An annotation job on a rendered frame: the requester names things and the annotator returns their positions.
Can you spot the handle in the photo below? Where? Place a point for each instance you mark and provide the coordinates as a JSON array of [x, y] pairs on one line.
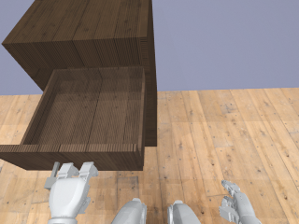
[[52, 178]]

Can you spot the right robot thigh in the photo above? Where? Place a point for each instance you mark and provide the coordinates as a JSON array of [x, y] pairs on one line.
[[181, 213]]

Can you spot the robot right shin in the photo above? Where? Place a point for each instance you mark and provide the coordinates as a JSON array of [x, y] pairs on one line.
[[177, 201]]

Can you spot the robot left hand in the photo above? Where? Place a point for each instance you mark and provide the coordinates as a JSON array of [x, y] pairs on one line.
[[68, 195]]

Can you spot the right robot forearm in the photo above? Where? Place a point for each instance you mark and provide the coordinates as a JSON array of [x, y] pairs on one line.
[[249, 220]]

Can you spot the drawer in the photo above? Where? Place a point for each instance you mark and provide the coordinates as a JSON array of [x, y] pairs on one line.
[[86, 115]]

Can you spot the robot right hand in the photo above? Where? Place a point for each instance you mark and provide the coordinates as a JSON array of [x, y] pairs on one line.
[[239, 206]]

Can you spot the cabinet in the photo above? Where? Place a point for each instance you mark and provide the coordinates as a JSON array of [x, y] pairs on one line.
[[78, 34]]

